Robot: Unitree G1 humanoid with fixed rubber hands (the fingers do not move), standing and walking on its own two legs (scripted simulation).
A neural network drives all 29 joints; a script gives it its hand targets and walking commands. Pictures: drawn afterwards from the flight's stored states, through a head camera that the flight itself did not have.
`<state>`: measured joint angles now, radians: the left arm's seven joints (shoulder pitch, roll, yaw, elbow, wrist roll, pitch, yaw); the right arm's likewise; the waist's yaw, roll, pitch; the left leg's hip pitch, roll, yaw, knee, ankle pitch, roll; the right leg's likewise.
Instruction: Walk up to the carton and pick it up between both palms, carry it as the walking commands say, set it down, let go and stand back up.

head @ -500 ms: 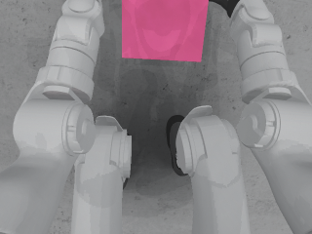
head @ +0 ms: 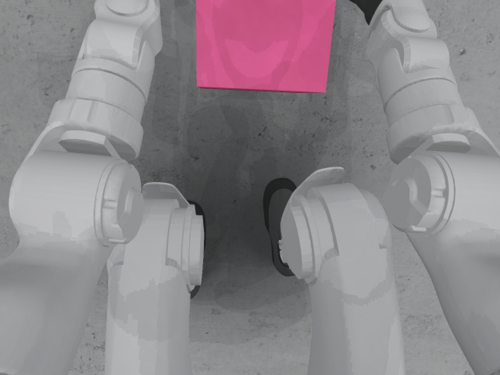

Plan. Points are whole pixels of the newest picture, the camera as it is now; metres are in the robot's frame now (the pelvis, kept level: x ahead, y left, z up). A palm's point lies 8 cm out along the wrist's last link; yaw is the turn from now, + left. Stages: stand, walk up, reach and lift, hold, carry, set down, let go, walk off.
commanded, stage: set down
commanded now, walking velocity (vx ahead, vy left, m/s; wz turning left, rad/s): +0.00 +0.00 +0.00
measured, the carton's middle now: (260, 3) +0.54 -0.07 -0.29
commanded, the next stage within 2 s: let go in 1.86 s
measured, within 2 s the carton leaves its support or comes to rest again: neither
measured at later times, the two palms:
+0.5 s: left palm out of the picture +0.57 +0.09 -0.16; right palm out of the picture +0.53 -0.22 -0.16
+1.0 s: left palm out of the picture +0.57 +0.10 -0.02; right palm out of the picture +0.53 -0.23 -0.02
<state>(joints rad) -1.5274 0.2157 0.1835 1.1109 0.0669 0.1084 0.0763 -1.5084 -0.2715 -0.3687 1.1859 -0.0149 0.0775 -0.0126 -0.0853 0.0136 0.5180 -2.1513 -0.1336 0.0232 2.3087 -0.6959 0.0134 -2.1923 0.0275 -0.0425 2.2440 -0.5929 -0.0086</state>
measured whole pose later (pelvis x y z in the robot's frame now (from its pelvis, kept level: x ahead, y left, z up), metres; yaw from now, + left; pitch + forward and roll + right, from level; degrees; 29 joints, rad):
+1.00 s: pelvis +0.00 -0.01 +0.10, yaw +0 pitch +45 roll +0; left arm -1.42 0.26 0.15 1.01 -0.04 0.19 0.15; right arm -1.34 -0.27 -0.32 0.97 0.07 0.15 -0.10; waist -0.08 0.02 0.10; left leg -2.11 -0.08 0.02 1.91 -0.58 0.02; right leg -2.16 0.05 -0.01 1.87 -0.49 -0.02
